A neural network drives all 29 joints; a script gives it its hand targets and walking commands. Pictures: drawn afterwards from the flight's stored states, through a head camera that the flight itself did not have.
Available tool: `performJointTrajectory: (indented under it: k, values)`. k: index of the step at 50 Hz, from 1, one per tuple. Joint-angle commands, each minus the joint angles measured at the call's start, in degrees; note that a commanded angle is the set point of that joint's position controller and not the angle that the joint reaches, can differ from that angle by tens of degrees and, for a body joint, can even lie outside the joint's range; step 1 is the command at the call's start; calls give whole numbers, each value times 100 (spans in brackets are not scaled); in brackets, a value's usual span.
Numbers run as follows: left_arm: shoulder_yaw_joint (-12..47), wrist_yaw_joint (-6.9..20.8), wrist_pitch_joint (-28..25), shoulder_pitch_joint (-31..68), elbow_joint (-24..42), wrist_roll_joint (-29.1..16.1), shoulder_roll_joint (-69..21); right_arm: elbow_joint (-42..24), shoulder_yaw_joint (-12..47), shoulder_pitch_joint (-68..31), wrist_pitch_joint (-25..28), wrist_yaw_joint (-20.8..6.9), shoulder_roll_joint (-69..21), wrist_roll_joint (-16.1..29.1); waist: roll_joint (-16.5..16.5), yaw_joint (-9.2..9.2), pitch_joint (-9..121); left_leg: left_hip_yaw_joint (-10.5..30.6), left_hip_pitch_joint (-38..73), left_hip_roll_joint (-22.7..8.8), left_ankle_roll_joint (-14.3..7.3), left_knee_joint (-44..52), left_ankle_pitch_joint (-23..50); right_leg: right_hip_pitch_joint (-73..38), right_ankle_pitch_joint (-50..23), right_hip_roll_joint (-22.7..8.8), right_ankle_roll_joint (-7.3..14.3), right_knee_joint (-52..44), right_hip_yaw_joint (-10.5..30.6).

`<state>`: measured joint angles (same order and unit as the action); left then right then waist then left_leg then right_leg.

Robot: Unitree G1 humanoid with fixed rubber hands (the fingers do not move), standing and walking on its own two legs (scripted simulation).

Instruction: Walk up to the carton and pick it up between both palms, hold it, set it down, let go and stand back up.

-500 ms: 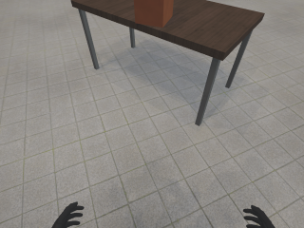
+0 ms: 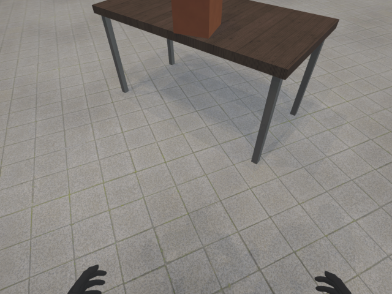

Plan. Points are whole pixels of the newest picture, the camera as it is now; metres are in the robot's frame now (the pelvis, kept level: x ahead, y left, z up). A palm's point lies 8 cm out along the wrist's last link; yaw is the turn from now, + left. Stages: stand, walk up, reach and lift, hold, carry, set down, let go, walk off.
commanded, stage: stand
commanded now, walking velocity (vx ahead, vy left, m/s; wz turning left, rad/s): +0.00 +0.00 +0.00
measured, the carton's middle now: (197, 3) +1.43 +0.05 +0.07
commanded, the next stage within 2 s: walk up in 1.44 s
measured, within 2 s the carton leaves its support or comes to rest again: neither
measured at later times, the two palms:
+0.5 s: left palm out of the picture +0.12 +0.26 -0.09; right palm out of the picture +0.12 -0.28 -0.09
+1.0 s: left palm out of the picture +0.12 +0.27 -0.09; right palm out of the picture +0.13 -0.28 -0.09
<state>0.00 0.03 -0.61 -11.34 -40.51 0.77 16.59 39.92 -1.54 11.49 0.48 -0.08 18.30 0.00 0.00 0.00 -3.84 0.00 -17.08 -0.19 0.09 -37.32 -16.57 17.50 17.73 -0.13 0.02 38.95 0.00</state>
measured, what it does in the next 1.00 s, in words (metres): stands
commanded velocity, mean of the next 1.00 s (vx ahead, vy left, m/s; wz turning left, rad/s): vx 0.00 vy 0.00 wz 0.00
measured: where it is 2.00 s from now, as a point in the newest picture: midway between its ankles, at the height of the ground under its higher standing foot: outside the picture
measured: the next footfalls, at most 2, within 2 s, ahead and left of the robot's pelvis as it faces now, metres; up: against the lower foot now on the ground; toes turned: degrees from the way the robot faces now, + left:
none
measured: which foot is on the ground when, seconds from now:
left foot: down 0.00-1.00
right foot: down 0.00-1.00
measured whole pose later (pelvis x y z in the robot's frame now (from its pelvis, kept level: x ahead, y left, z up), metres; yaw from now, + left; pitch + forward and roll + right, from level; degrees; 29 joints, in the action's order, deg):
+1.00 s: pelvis +0.01 +0.00 +0.01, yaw +0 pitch -3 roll +1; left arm 0.0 0.0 -0.6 -11.3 -44.5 0.5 16.7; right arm 43.8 -0.9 11.5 0.5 -0.1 18.4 0.0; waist 0.0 0.0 -3.1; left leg 0.0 -15.3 -0.2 0.1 -33.9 -15.4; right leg 15.7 16.6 -0.1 0.1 35.5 0.0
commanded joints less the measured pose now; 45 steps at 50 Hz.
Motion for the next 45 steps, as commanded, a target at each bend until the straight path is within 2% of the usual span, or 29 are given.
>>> performJointTrajectory:
  k: [1, 2, 6, 8, 11, 13, 16, 17, 18, 20, 21, 24, 25, 26, 27, 29, 32, 33, 36, 37, 38, 41, 42, 43, 44, 45]
  values:
    - [-429, 7, -240, 481, 365, -96, 1405, -183, -336, -372, 227, -27, 1197, 13, 353, -53, 565, 619, 428, -600, -209, 1049, 198, -226, -398, -681, 308, -1425, 829]
    - [-451, 22, -235, 447, 339, -108, 1443, -179, -326, -329, 227, -47, 1167, 36, 377, -86, 562, 580, 438, -588, -196, 1029, 158, -264, -378, -664, 258, -1419, 818]
    - [-404, 19, -229, 511, 339, -128, 1344, -131, -325, -337, 242, -32, 1182, 14, 264, -79, 433, 617, 462, -607, -219, 1078, 116, -102, -225, -727, 295, -1504, 885]
    - [-435, 17, -228, 480, 313, -101, 1406, -99, -330, -289, 246, -34, 1123, 25, 464, -88, 591, 582, 534, -579, -193, 1022, 173, -169, -91, -703, 298, -1553, 870]
    - [-417, 7, -224, 533, 252, -93, 1365, -13, -320, -312, 242, -37, 1224, 8, 337, -46, 557, 606, 518, -639, -199, 1139, 94, -219, -121, -698, 269, -1563, 834]
    - [-448, 13, -233, 477, 222, -107, 1417, 7, -309, -264, 252, -45, 1194, 3, 281, -83, 556, 598, 550, -650, -208, 1132, 115, -211, -134, -695, 254, -1586, 866]
    - [-396, 12, -242, 437, 193, -127, 1354, 46, -315, -307, 238, -25, 1240, 10, 347, -28, 541, 609, 553, -664, -202, 1179, 258, -217, -317, -675, 256, -1541, 814]
    - [-410, 19, -228, 454, 185, -104, 1415, 34, -321, -270, 227, -35, 1228, 47, 368, -85, 613, 612, 568, -637, -168, 1194, 261, -266, -333, -654, 266, -1522, 774]
    - [-420, 5, -201, 463, 148, -135, 1398, 36, -311, -348, 252, -31, 1223, 23, 297, -28, 546, 622, 539, -657, -198, 1189, 259, -297, -336, -654, 237, -1539, 769]
    - [-391, 24, -217, 533, 198, -117, 1337, 64, -327, -308, 238, -27, 1256, 41, 250, -90, 428, 644, 526, -644, -192, 1204, 281, -180, -180, -691, 256, -1613, 820]
    - [-428, 16, -220, 490, 179, -117, 1409, 98, -329, -284, 237, -23, 1274, 18, 321, -25, 503, 634, 513, -635, -187, 1174, 280, -251, -189, -635, 222, -1610, 777]
    - [-389, 7, -218, 468, 128, -132, 1354, 71, -292, -337, 236, -35, 1172, 20, 244, -63, 613, 612, 580, -657, -202, 1225, 319, -285, -350, -661, 235, -1521, 779]
    - [-429, 20, -226, 486, 126, -124, 1375, 99, -282, -412, 249, -23, 1205, 8, 270, -37, 570, 599, 530, -653, -188, 1218, 313, -331, -427, -668, 231, -1550, 762]
    - [-428, 6, -215, 495, 110, -106, 1415, 101, -310, -302, 243, -27, 1201, 50, 373, -85, 642, 598, 582, -667, -182, 1175, 325, -300, -496, -687, 243, -1539, 786]
    - [-399, 10, -209, 445, 102, -133, 1335, 122, -315, -366, 244, -28, 1234, 40, 325, -36, 691, 616, 605, -636, -206, 1171, 283, -353, -375, -666, 226, -1566, 764]
    - [-413, 8, -227, 474, 97, -101, 1421, 130, -296, -328, 232, -18, 1208, 30, 369, -58, 617, 606, 588, -658, -192, 1204, 423, -313, -421, -721, 264, -1611, 832]
    - [-415, 4, -226, 464, 31, -111, 1396, 152, -295, -392, 245, -31, 1255, 21, 225, -50, 667, 620, 582, -681, -199, 1227, 491, -434, -701, -688, 213, -1544, 724]
    - [-422, 11, -229, 519, 61, -122, 1427, 126, -276, -365, 247, -29, 1178, 38, 377, -74, 599, 659, 541, -710, -193, 1223, 457, -388, -696, -692, 213, -1505, 757]
    - [-395, 9, -221, 467, 22, -120, 1395, 169, -286, -388, 223, -21, 1246, 40, 279, -31, 631, 610, 553, -649, -196, 1250, 369, -390, -592, -688, 218, -1571, 752]
    - [-406, 7, -194, 506, 2, -128, 1392, 210, -299, -330, 236, -40, 1244, 66, 454, -53, 596, 644, 554, -631, -188, 1269, 340, -341, -391, -680, 229, -1626, 748]
    - [-393, -12, -187, 441, -12, -138, 1412, 206, -274, -352, 218, -22, 1214, 26, 386, -9, 618, 623, 585, -685, -201, 1272, 384, -362, -394, -701, 232, -1602, 786]
    - [-403, -10, -197, 552, 17, -96, 1394, 180, -267, -365, 239, -28, 1205, 9, 230, -53, 556, 584, 569, -654, -175, 1258, 416, -332, -515, -673, 226, -1591, 779]
    - [-415, -9, -224, 448, -50, -121, 1383, 250, -246, -363, 232, -29, 1130, 17, 340, -30, 636, 650, 560, -683, -206, 1284, 492, -424, -557, -681, 206, -1599, 759]
    - [-385, -6, -224, 440, -52, -142, 1358, 198, -260, -433, 244, -49, 1235, 16, 241, 3, 676, 622, 586, -697, -218, 1296, 458, -454, -660, -705, 189, -1616, 735]
    - [-402, -11, -234, 435, -42, -154, 1415, 207, -280, -318, 252, -44, 1202, 57, 415, -59, 641, 620, 623, -663, -171, 1312, 492, -436, -794, -681, 198, -1573, 741]
    - [-380, -17, -218, 536, -63, -126, 1378, 257, -251, -323, 261, -24, 1201, 45, 429, -62, 666, 599, 659, -680, -172, 1294, 573, -454, -925, -691, 222, -1568, 731]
